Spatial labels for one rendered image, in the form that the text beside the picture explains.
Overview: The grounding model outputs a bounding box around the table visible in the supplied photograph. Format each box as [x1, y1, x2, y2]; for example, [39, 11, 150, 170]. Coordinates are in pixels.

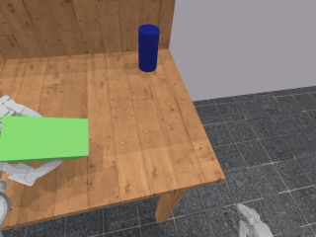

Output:
[0, 0, 226, 231]

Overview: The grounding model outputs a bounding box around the robot left forearm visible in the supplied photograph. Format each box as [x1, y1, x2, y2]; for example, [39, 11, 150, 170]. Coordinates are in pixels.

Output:
[0, 181, 11, 237]

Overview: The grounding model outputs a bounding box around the left robot hand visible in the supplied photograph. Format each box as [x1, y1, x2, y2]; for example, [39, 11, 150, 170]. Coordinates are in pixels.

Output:
[0, 95, 63, 187]

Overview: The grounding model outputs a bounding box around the right robot hand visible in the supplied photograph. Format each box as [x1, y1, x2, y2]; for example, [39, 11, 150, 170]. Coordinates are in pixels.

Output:
[237, 203, 274, 237]

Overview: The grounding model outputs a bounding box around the sponge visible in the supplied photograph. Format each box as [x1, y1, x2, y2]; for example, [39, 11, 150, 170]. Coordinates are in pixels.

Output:
[0, 116, 89, 164]

